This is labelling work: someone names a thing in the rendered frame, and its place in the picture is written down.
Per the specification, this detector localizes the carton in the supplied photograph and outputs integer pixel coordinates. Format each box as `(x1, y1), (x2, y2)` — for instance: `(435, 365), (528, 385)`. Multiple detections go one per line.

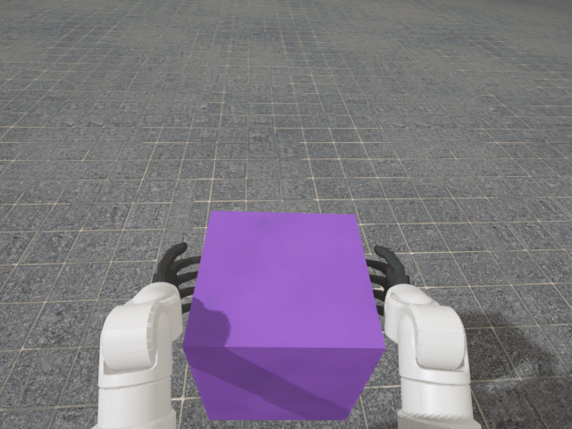
(182, 211), (386, 420)

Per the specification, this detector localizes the left robot hand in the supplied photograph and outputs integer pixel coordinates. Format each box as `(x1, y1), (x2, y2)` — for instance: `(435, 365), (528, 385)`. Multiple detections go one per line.
(152, 242), (201, 314)

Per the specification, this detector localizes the right robot hand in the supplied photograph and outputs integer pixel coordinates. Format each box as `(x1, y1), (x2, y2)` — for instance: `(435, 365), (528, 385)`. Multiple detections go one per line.
(366, 245), (410, 317)

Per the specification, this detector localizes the robot left forearm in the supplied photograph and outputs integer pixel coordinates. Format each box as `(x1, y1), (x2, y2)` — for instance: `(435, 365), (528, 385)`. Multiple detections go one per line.
(92, 282), (183, 429)

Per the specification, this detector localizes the robot right forearm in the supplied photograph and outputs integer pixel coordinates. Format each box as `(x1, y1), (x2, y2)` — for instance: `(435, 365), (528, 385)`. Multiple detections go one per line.
(384, 284), (482, 429)

